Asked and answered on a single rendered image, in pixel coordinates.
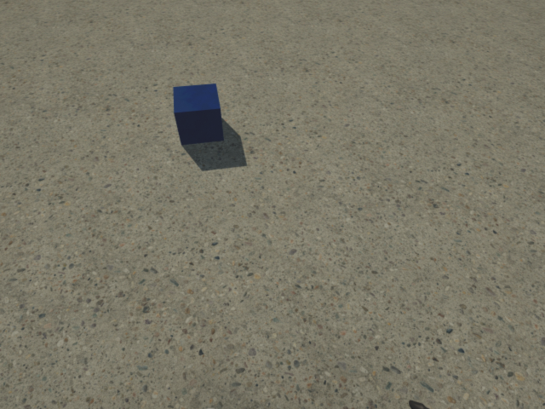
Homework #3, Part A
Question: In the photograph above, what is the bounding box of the carton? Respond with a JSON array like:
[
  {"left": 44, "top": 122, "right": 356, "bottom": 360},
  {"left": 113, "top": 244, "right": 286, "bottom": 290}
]
[{"left": 173, "top": 84, "right": 224, "bottom": 145}]

